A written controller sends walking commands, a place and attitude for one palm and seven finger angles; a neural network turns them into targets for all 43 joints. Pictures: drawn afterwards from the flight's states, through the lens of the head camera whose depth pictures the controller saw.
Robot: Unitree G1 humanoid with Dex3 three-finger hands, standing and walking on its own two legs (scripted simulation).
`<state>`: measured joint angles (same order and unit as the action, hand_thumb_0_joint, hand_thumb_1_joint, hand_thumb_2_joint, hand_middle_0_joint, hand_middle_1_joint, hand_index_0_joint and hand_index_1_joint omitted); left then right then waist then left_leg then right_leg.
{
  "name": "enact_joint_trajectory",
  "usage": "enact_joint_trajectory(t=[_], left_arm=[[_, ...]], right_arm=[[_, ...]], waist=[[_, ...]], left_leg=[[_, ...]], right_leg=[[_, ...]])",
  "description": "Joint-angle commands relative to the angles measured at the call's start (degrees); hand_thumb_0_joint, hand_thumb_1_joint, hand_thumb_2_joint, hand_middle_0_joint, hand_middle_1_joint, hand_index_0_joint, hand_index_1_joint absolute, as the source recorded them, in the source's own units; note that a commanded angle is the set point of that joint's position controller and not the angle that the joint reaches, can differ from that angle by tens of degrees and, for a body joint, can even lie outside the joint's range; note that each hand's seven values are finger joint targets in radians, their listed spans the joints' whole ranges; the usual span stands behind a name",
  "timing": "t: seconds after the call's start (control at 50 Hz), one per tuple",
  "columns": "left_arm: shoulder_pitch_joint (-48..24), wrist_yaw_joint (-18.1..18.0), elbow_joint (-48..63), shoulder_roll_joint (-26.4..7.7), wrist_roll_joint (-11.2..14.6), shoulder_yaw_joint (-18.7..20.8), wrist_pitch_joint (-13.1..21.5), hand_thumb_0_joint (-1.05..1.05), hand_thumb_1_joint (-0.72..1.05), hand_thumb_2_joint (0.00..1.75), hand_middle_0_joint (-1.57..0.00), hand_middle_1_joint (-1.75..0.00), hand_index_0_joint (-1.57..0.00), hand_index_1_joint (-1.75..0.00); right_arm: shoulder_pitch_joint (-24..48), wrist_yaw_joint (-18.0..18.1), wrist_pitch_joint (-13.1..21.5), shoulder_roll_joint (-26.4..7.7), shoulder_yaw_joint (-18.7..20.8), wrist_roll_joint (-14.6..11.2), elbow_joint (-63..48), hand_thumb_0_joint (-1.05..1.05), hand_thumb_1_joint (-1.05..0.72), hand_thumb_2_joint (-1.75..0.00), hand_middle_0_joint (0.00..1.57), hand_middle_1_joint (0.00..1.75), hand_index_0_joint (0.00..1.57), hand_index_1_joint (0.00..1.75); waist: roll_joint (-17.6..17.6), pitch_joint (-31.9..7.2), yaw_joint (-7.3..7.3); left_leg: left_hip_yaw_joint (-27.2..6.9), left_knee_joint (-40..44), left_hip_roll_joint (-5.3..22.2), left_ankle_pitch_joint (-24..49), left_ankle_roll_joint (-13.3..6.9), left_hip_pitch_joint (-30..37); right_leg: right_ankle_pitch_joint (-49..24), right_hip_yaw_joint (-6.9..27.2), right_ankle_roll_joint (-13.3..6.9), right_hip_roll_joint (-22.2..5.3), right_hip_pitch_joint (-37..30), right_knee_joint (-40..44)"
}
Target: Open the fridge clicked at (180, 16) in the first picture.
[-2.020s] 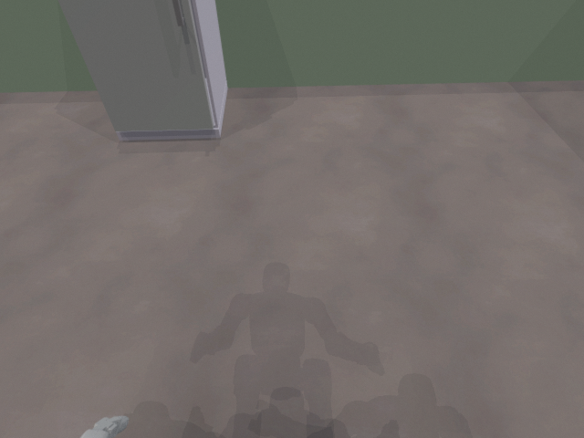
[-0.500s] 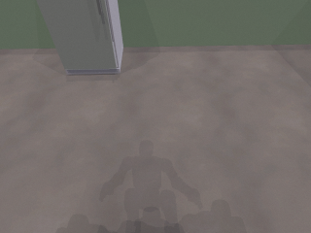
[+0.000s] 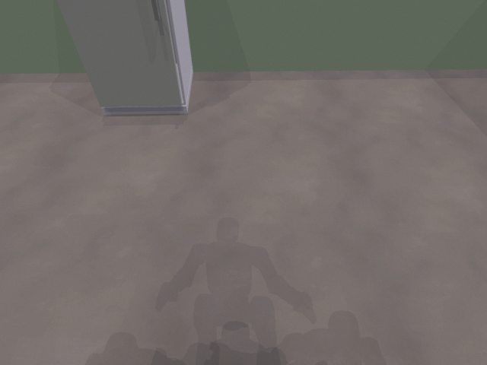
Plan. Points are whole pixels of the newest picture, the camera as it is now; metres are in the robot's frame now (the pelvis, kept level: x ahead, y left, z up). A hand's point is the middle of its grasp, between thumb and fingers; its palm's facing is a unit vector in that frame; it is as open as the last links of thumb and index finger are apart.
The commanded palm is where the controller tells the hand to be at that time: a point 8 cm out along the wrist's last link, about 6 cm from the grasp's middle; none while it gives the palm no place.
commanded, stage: walk to a spot facing it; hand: right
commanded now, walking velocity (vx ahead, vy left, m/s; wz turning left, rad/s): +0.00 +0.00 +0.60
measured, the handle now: out of the picture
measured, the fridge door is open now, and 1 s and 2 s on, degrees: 0 0 0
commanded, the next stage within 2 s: none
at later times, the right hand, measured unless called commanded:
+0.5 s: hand out of the picture +0.04 -0.14 -0.16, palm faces -0.17 +0.96 -0.22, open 7.4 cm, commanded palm none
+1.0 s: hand (315, 265) +0.38 -0.16 -0.19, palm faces -0.42 +0.89 -0.18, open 7.4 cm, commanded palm none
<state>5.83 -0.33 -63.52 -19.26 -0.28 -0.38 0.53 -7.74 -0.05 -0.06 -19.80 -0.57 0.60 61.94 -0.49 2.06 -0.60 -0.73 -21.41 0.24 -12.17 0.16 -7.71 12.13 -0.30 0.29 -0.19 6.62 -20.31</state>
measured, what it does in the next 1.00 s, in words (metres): walks ahead, turning left: right foot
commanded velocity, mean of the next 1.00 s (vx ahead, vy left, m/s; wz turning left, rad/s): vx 0.30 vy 0.00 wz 0.52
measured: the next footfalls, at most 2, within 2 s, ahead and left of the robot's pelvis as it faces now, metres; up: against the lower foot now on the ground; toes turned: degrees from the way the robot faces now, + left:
right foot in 0.82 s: +0.33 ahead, -0.03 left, +0.00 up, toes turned +18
left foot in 1.44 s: +0.46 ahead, +0.23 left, +0.00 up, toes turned +48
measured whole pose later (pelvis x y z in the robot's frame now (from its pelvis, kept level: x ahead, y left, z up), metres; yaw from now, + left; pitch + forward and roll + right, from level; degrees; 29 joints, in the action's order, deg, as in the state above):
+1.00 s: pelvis +0.26 +0.01 -0.01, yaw +30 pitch -1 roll +2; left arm 13.2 -1.2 -54.9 -7.9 -0.9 1.2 4.5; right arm -16.7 -1.1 -0.3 -14.9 5.2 1.8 57.0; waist -3.2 1.4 -1.4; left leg 0.7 -72.1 1.6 -17.5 -0.6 -27.7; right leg 16.0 -11.7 -3.6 -3.2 11.9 -28.9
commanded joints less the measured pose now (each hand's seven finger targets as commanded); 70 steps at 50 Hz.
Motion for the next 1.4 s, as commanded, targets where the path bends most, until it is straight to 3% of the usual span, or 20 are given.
enact_joint_trajectory(t=[0.0, 0.08, 0.18, 0.26, 0.28, 0.3, 0.32, 0.4, 0.46, 0.68, 0.72, 0.76, 0.78, 0.8, 0.82, 0.88, 0.98, 1.26, 1.34, 1.38], left_arm=[[1.91, -1.04, 3.5, -5.28, -0.31, 1.65, 0.0, 0.0, 0.9, 0.9, -0.2, -0.3, -0.2, -0.3], [2.82, -1.61, 6.47, -6.77, -0.42, 3.27, -0.95, 0.0, 0.9, 0.9, -0.2, -0.3, -0.2, -0.3], [1.72, -0.87, 9.53, -9.66, -0.75, 4.97, -0.47, 0.0, 0.9, 0.9, -0.2, -0.3, -0.2, -0.3], [-2.69, -0.32, 10.99, -7.47, -1.09, 4.94, -0.55, 0.0, 0.9, 0.9, -0.2, -0.3, -0.2, -0.3], [-1.31, 0.02, 12.56, -2.41, -0.55, 3.97, -0.92, 0.0, 0.9, 0.9, -0.2, -0.3, -0.2, -0.3], [-5.99, 0.42, 16.11, -0.75, -0.96, 3.51, -0.15, 0.0, 0.9, 0.9, -0.2, -0.3, -0.2, -0.3], [-6.8, 0.71, 16.77, -2.61, -1.16, 3.95, 0.32, 0.0, 0.9, 0.9, -0.2, -0.3, -0.2, -0.3], [-1.32, 1.21, 13.4, -1.12, -1.21, 4.53, 1.01, 0.0, 0.9, 0.9, -0.2, -0.3, -0.2, -0.3], [0.01, 1.41, 12.8, 1.16, -1.01, 4.54, 0.73, 0.0, 0.9, 0.9, -0.2, -0.3, -0.2, -0.3], [-9.7, 1.62, 17.89, 3.88, -0.55, 3.77, 2.28, 0.0, 0.9, 0.9, -0.2, -0.3, -0.2, -0.3], [-6.88, 1.38, 17.4, 3.52, -0.24, 3.75, 2.83, 0.0, 0.9, 0.9, -0.2, -0.3, -0.2, -0.3], [7.04, 0.15, 13.0, 1.02, -0.4, 4.5, 3.4, 0.0, 0.9, 0.9, -0.2, -0.3, -0.2, -0.3], [16.92, -0.74, 10.06, -3.85, -0.79, 5.55, 3.65, 0.0, 0.9, 0.9, -0.2, -0.3, -0.2, -0.3], [23.43, -0.84, 8.26, -10.31, -1.45, 7.08, 3.93, 0.0, 0.9, 0.9, -0.2, -0.3, -0.2, -0.3], [22.14, -0.83, 8.66, -9.24, -0.99, 6.21, 3.19, 0.0, 0.9, 0.9, -0.2, -0.3, -0.2, -0.3], [10.51, -0.73, 10.99, 0.98, -1.05, 3.64, 3.88, 0.0, 0.9, 0.9, -0.2, -0.3, -0.2, -0.3], [11.65, -1.18, 8.68, 3.99, -0.66, 3.17, 5.18, 0.0, 0.9, 0.9, -0.2, -0.3, -0.2, -0.3], [30.16, -2.09, -0.46, 4.74, -1.49, 2.48, 4.85, 0.0, 0.9, 0.9, -0.2, -0.3, -0.2, -0.3], [29.29, -2.1, -1.11, 2.91, -1.05, 2.67, 4.05, 0.0, 0.9, 0.9, -0.2, -0.3, -0.2, -0.3], [27.17, -1.89, -0.36, 2.25, -0.73, 2.78, 3.89, 0.0, 0.9, 0.9, -0.2, -0.3, -0.2, -0.3]], right_arm=[[-0.95, 1.02, -0.68, -5.49, 1.85, 0.04, -4.05, 0.0, -0.9, -0.9, 0.2, 0.3, 0.2, 0.3], [-2.19, 0.63, -1.84, -5.46, 2.91, 0.31, -6.91, 0.0, -0.9, -0.9, 0.2, 0.3, 0.2, 0.3], [-3.27, -1.27, -2.52, -2.55, 4.04, 0.71, -10.36, 0.0, -0.9, -0.9, 0.2, 0.3, 0.2, 0.3], [-16.35, -2.1, -1.1, -1.41, 5.11, 1.03, -7.57, 0.0, -0.9, -0.9, 0.2, 0.3, 0.2, 0.3], [-21.03, -1.21, 0.1, -6.36, 6.07, 1.72, -6.52, 0.0, -0.9, -0.9, 0.2, 0.3, 0.2, 0.3], [-24.12, -0.07, 0.74, -9.52, 6.19, 0.86, -6.61, 0.0, -0.9, -0.9, 0.2, 0.3, 0.2, 0.3], [-22.75, 0.61, 1.15, -8.23, 6.16, 0.54, -7.46, 0.0, -0.9, -0.9, 0.2, 0.3, 0.2, 0.3], [-14.96, 0.36, 3.11, -2.32, 5.04, 0.52, -9.29, 0.0, -0.9, -0.9, 0.2, 0.3, 0.2, 0.3], [-17.63, 0.19, 3.87, -1.49, 5.05, 0.43, -7.81, 0.0, -0.9, -0.9, 0.2, 0.3, 0.2, 0.3], [-23.3, 1.54, 3.79, -0.24, 5.17, 1.28, -4.64, 0.0, -0.9, -0.9, 0.2, 0.3, 0.2, 0.3], [-20.77, 1.7, 3.63, -1.0, 5.48, 1.28, -5.29, 0.0, -0.9, -0.9, 0.2, 0.3, 0.2, 0.3], [-16.86, 1.51, 3.87, -1.53, 5.98, 0.72, -5.94, 0.0, -0.9, -0.9, 0.2, 0.3, 0.2, 0.3], [-16.82, 1.1, 3.97, 0.23, 6.12, 0.04, -6.72, 0.0, -0.9, -0.9, 0.2, 0.3, 0.2, 0.3], [-19.41, 0.17, 3.79, 4.0, 5.67, -0.69, -7.51, 0.0, -0.9, -0.9, 0.2, 0.3, 0.2, 0.3], [-17.99, 0.32, 3.81, 3.31, 5.58, -0.38, -8.13, 0.0, -0.9, -0.9, 0.2, 0.3, 0.2, 0.3], [-11.22, -1.2, 2.33, 3.7, 5.95, 1.27, -8.16, 0.0, -0.9, -0.9, 0.2, 0.3, 0.2, 0.3], [-13.97, -1.84, -0.7, 6.89, 5.87, 1.51, -7.18, 0.0, -0.9, -0.9, 0.2, 0.3, 0.2, 0.3], [8.67, -2.17, 0.15, 8.51, 3.69, 1.11, -11.46, 0.0, -0.9, -0.9, 0.2, 0.3, 0.2, 0.3], [1.73, -1.29, 1.02, 7.82, 3.75, 1.12, -9.13, 0.0, -0.9, -0.9, 0.2, 0.3, 0.2, 0.3], [-7.89, -0.75, 2.0, 5.21, 4.7, 1.45, -6.1, 0.0, -0.9, -0.9, 0.2, 0.3, 0.2, 0.3]], waist=[[0.41, -3.52, 0.89], [2.11, -3.08, 1.03], [12.21, -0.79, 0.66], [2.48, 0.44, -6.75], [-16.88, 2.0, -7.51], [-22.82, 5.99, -8.57], [-13.79, 6.96, -6.85], [-2.87, 3.71, -0.83], [-3.15, 1.53, -0.55], [-8.0, 1.95, -4.02], [-8.49, 1.06, -2.3], [-6.03, -4.59, 4.52], [0.13, -11.03, 8.04], [18.43, -16.45, 8.2], [15.53, -14.02, 6.79], [6.83, 3.59, 1.96], [8.94, 3.24, -1.97], [6.29, 5.7, 5.02], [10.52, 1.39, 1.15], [9.92, -3.05, -3.51]], left_leg=[[-6.18, -1.67, 5.89, 16.49, -1.05, -3.46], [-6.29, -8.12, 3.63, 16.04, -1.01, -8.85], [0.32, -28.34, 0.53, -17.91, 0.56, -15.58], [2.8, -10.97, 0.23, -10.13, -0.62, 3.19], [-17.14, 4.46, 10.6, -20.84, -4.09, 7.93], [-40.07, 14.41, 20.4, -19.2, -9.22, 3.52], [-37.91, 15.1, 20.45, -19.06, -11.51, 2.15], [-24.6, 10.57, 13.96, -5.48, -11.21, -1.15], [-18.13, 9.07, 10.52, 5.89, -9.93, 1.26], [-19.01, 3.88, 10.29, 23.91, -10.33, 10.58], [-18.65, 0.56, 10.05, 29.22, -9.49, 6.94], [-14.52, -12.19, 5.33, 34.41, -6.71, -0.74], [-11.33, -24.01, 1.86, 22.93, -4.85, -9.69], [-2.95, -43.89, -5.72, -16.78, -1.44, -24.18], [-5.15, -52.92, -3.32, -20.65, -1.87, -27.13], [-2.81, -55.64, 4.01, -8.47, -0.95, -27.41], [-1.17, -52.37, 4.4, 2.35, 0.19, -26.03], [9.12, -24.44, 2.26, 1.42, -1.79, -32.22], [14.04, -17.11, -3.53, -3.68, -5.35, -19.56], [12.72, -10.48, -3.66, -1.29, -7.05, -3.55]], right_leg=[[-12.5, 1.75, -0.47, -7.51, -1.41, -1.7], [-11.33, 1.32, -1.63, -9.98, -1.25, -3.93], [13.72, 10.29, -9.71, -22.0, 3.23, 6.85], [20.61, -1.8, -3.05, -14.61, 18.26, -12.34], [26.26, -9.09, 1.47, -5.49, 30.69, -33.49], [25.69, -4.95, 2.14, -1.4, 39.64, -45.35], [18.3, 1.11, 1.32, -4.15, 39.03, -46.91], [4.8, 0.76, 2.65, -6.78, 32.12, -44.65], [0.43, -0.99, 3.62, -6.05, 31.23, -42.04], [2.63, -3.29, 3.02, -4.01, 31.82, -24.47], [4.45, -3.8, 1.77, -2.63, 22.28, -17.44], [-2.23, -4.92, 0.46, -0.44, 1.19, -7.78], [-5.45, 0.7, -0.77, -7.61, -15.48, -7.59], [-9.31, 23.86, -6.46, -26.92, -25.89, -4.01], [-4.27, 31.01, -9.52, -30.99, -19.41, 2.73], [7.22, 16.79, -6.6, -23.1, 4.81, 8.93], [-2.76, -1.42, -1.48, -16.17, 8.3, 10.09], [-39.97, -9.71, -2.63, -16.78, -14.37, 5.57], [-66.57, -14.66, -1.57, -17.03, -15.91, -5.5], [-61.84, -15.12, -1.0, -16.71, -8.8, -19.39]])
